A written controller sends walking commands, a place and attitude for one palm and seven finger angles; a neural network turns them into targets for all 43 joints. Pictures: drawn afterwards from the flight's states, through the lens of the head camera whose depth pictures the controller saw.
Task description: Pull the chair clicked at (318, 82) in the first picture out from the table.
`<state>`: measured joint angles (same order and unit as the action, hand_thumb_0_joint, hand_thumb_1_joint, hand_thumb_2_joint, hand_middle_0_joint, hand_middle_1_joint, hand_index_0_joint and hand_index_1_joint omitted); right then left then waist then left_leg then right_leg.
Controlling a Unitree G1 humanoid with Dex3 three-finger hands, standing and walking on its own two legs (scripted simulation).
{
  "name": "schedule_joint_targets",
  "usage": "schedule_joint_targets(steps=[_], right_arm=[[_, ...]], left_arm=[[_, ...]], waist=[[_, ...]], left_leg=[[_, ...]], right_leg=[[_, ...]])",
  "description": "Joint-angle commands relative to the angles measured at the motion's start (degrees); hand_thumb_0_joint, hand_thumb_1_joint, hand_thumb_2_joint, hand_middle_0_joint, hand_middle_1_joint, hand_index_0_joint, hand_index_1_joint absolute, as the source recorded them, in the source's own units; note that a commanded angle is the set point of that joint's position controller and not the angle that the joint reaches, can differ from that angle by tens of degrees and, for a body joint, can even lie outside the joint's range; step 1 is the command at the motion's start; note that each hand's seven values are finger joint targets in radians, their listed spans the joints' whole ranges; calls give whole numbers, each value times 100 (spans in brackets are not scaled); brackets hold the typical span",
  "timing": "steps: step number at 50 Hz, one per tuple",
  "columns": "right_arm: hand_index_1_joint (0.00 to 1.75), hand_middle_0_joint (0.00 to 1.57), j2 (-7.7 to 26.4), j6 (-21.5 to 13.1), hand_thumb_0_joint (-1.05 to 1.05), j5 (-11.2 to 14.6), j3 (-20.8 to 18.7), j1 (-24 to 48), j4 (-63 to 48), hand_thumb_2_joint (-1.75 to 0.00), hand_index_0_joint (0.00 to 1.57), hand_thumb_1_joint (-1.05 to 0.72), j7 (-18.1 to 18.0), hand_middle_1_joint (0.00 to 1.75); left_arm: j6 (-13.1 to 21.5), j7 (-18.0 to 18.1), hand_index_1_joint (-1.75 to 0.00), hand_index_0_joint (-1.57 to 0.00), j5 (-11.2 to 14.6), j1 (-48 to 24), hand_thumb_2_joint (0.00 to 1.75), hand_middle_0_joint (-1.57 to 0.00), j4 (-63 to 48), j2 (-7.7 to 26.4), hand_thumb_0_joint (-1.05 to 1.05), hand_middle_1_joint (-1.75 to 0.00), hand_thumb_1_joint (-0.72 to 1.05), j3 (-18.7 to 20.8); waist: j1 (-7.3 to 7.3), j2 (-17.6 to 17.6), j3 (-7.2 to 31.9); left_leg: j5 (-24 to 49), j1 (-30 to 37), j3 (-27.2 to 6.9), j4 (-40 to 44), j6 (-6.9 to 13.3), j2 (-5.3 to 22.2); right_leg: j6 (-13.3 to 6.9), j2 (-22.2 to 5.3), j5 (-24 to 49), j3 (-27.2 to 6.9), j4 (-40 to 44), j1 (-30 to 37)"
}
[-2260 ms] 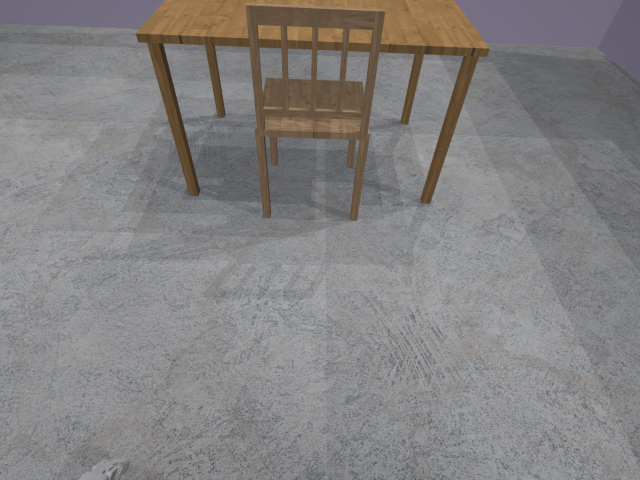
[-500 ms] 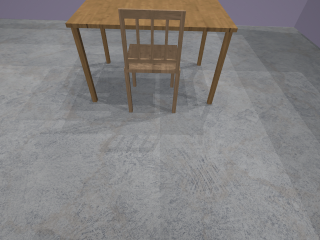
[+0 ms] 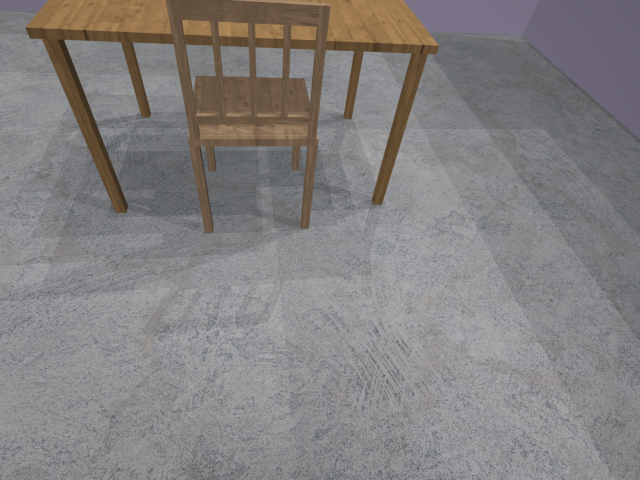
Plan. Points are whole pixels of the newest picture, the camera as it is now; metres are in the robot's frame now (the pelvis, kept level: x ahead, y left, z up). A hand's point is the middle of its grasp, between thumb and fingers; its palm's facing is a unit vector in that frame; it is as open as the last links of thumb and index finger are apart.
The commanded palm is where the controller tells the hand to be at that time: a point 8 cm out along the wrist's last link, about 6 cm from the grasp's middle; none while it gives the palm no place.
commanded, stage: walk to a spot facing it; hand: left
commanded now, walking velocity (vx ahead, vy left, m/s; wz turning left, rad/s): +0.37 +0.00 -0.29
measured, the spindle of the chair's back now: (252, 72) +1.14 +0.28 -0.07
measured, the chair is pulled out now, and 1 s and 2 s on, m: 0.00 0.00 0.00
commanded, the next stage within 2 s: turn to face it in 1.38 s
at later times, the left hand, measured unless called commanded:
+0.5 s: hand (238, 340) +0.36 +0.16 -0.17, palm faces -0.16 -0.97 -0.16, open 7.4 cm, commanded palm none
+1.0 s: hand (217, 276) +0.49 +0.23 -0.17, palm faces -0.29 -0.94 -0.16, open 7.4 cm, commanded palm none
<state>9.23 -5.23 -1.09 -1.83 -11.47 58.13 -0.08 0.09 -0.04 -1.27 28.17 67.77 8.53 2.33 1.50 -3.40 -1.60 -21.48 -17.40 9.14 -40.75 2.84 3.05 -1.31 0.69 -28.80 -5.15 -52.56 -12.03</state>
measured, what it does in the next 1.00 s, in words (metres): walks ahead, turning right: right foot, then left foot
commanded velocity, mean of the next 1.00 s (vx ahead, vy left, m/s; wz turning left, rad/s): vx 0.26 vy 0.00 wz -0.42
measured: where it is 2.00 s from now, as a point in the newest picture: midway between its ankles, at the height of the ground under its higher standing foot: (308, 406)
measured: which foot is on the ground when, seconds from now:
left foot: down 0.00-0.42, up 0.44-0.84, down 0.86-1.00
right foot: up 0.00-0.40, down 0.42-0.88, up 0.90-1.00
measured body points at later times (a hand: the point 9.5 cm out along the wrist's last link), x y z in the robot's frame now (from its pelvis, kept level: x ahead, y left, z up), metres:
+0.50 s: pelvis +0.23 +0.00 -0.01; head +0.27 +0.01 +0.44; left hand +0.37 +0.21 -0.16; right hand +0.09 -0.19 -0.15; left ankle +0.07 +0.11 -0.61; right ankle +0.29 -0.06 -0.72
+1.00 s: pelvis +0.44 +0.05 +0.01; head +0.47 +0.07 +0.46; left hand +0.51 +0.28 -0.16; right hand +0.48 -0.20 -0.11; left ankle +0.52 +0.12 -0.72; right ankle +0.33 -0.04 -0.62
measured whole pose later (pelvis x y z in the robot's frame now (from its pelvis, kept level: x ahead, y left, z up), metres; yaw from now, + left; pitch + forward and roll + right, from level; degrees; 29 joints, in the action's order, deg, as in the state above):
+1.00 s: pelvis +0.44 +0.05 +0.01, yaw -24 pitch -2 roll -2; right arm 6.6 -4.0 -1.5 -0.5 -7.1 53.9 -0.7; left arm -0.8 -0.4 -1.4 19.3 60.8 12.1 5.0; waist 3.1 -2.9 -3.6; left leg -15.0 -17.1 12.9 -34.0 1.5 7.2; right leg 0.9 -0.3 -27.2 2.0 -68.9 -24.2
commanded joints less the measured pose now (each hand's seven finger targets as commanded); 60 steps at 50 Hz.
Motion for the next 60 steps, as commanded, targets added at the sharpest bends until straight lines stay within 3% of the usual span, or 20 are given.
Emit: schedule_joint_targets(steps=[1, 6, 14, 17, 19, 20, 21, 22, 23, 25, 28, 33, 39, 42, 43, 44, 45, 48, 51, 60], right_arm=[[30, 20, 761, 76, 0, -15, -135, -1360, 233, -90, 20, -90, -129, 30], [30, 20, 393, -91, 0, 12, -55, -1434, 355, -90, 20, -90, -180, 30], [30, 20, 555, -38, 0, -3, -25, -1905, 602, -90, 20, -90, -228, 30], [30, 20, 838, 23, 0, 19, -111, -1815, 615, -90, 20, -90, -236, 30], [30, 20, 972, 46, 0, 34, -135, -1489, 500, -90, 20, -90, -229, 30], [30, 20, 927, 53, 0, 77, -129, -1307, 416, -90, 20, -90, -186, 30], [30, 20, 489, 37, 0, 167, -64, -1564, 294, -90, 20, -90, -144, 30], [30, 20, 450, 31, 0, 173, -92, -1487, 138, -90, 20, -90, -148, 30], [30, 20, 483, 56, 0, 127, -141, -1112, 38, -90, 20, -90, -133, 30], [30, 20, 398, 162, 0, 31, -116, -1115, 111, -90, 20, -90, -84, 30], [30, 20, 193, 332, 0, -31, -107, -1374, 215, -90, 20, -90, -64, 30], [30, 20, 106, 335, 0, -21, -108, -711, -102, -90, 20, -90, 27, 30], [30, 20, 288, 160, 0, -1, -114, 316, -507, -90, 20, -90, 41, 30], [30, 20, 644, 91, 0, -12, -203, -524, -271, -90, 20, -90, -95, 30], [30, 20, 1257, 49, 0, -71, -335, -1287, -123, -90, 20, -90, -170, 30], [30, 20, 1679, 92, 0, -55, -385, -1789, -21, -90, 20, -90, -174, 30], [30, 20, 1452, 173, 0, -13, -289, -1650, -89, -90, 20, -90, -159, 30], [30, 20, 813, 164, 0, -22, -111, -546, -379, -90, 20, -90, -184, 30], [30, 20, 701, 180, 0, -9, -114, -352, -401, -90, 20, -90, -200, 30], [30, 20, 969, 367, 0, -50, -323, -355, -609, -90, 20, -90, -134, 30]], left_arm=[[218, -18, -30, -20, -70, -1006, 90, -20, -817, 408, 0, -30, 90, 149], [23, -100, -30, -20, -74, -728, 90, -20, -825, 136, 0, -30, 90, 129], [64, -188, -30, -20, -23, -2212, 90, -20, -1462, 185, 0, -30, 90, 30], [86, -120, -30, -20, -46, -1655, 90, -20, -1347, 453, 0, -30, 90, 102], [129, -94, -30, -20, -88, -744, 90, -20, -1100, 689, 0, -30, 90, 203], [194, -77, -30, -20, -113, -55, 90, -20, -914, 1000, 0, -30, 90, 295], [243, -32, -30, -20, -84, 289, 90, -20, -878, 1521, 0, -30, 90, 399], [233, 13, -30, -20, 76, 185, 90, -20, -905, 1720, 0, -30, 90, 427], [196, 61, -30, -20, 128, -260, 90, -20, -1023, 1615, 0, -30, 90, 422], [282, 63, -30, -20, 113, -1005, 90, -20, -1139, 1123, 0, -30, 90, 250], [407, 88, -30, -20, 26, -1168, 90, -20, -1100, 897, 0, -30, 90, 164], [467, 25, -30, -20, 9, -878, 90, -20, -915, 902, 0, -30, 90, 194], [375, 30, -30, -20, -14, -546, 90, -20, -919, 1017, 0, -30, 90, 283], [292, 34, -30, -20, 46, -693, 90, -20, -1021, 966, 0, -30, 90, 320], [276, 14, -30, -20, 118, -676, 90, -20, -1116, 716, 0, -30, 90, 304], [305, -9, -30, -20, 148, -609, 90, -20, -1215, 513, 0, -30, 90, 239], [266, 36, -30, -20, 70, -681, 90, -20, -1218, 739, 0, -30, 90, 290], [75, -53, -30, -20, -10, -1004, 90, -20, -1248, 624, 0, -30, 90, 343], [-156, -107, -30, -20, -2, -870, 90, -20, -1290, 421, 0, -30, 90, 335], [-358, -144, -30, -20, -26, -1773, 90, -20, -1912, 468, 0, -30, 90, 342]], waist=[[-493, 549, -1065], [-92, 982, -735], [-255, 963, -843], [49, 1102, -262], [529, 1250, 127], [887, 949, 453], [822, -361, 1056], [595, -443, 1326], [472, 174, 464], [-38, 294, -114], [-402, 505, -255], [-303, -23, -210], [72, -296, -55], [-374, 69, 412], [-673, 1175, 1026], [-702, 2230, 1467], [-657, 1446, 1245], [-251, 1266, 111], [-51, 1263, 27], [-256, 1264, -41]], left_leg=[[38, 788, -2654, 3086, 491, 2100], [2848, 1079, -434, 2835, 20, 1258], [5686, 1906, 372, 2639, -10, 1076], [7425, 2315, 429, 1557, -35, 1293], [7103, 1836, 537, 181, -57, 1233], [5725, 953, 562, -1308, -128, 1075], [652, -704, 460, -3394, -303, 244], [-1035, -1512, -290, -4668, -270, -172], [-507, -1796, -819, -4606, -146, 192], [312, -1550, -924, -4005, -301, 593], [399, -987, -795, -3106, -400, 693], [908, -1211, -517, -1515, -625, 684], [712, -780, -266, 173, -557, 250], [1449, 1122, -231, 1468, -453, 201], [2647, 2587, -1517, 1613, -71, 1438], [4461, 3271, -2745, 1716, 621, 2932], [4553, 2753, -2367, 1733, 826, 2932], [3933, 1017, -1095, 2129, 361, 2269], [3641, 558, -214, 2260, 210, 1827], [2586, 995, 353, 2314, 412, 2017]], right_leg=[[-90, -569, 819, 221, -2164, -2769], [57, -530, 1717, 594, -1889, -2747], [-145, -70, 2202, 1626, 1007, -2124], [-429, 246, 1848, 1736, 1266, -1226], [-590, 329, 1841, 1696, 1589, 83], [-825, -83, 2204, 1211, 2107, 1312], [-1559, -1755, 2690, -1331, 2527, 2536], [-2009, -2528, 2887, -2982, 3343, 2631], [-1931, -2438, 2186, -2400, 3692, 1846], [-943, -1882, 2095, -1411, 3884, 336], [-1021, -1439, 2529, -424, 3983, -721], [-983, -1029, 3014, -65, 3897, -506], [-879, -1092, 3735, -514, 3245, 282], [-502, -714, 4069, -290, 1883, -215], [-131, -89, 2527, 217, 523, -1278], [110, 207, -740, 691, -1319, -2233], [90, -125, -699, 390, -2036, -2238], [287, -534, 237, 499, -2295, -2197], [378, -541, 830, 706, -2014, -1886], [533, -733, 1087, 966, -131, -1929]])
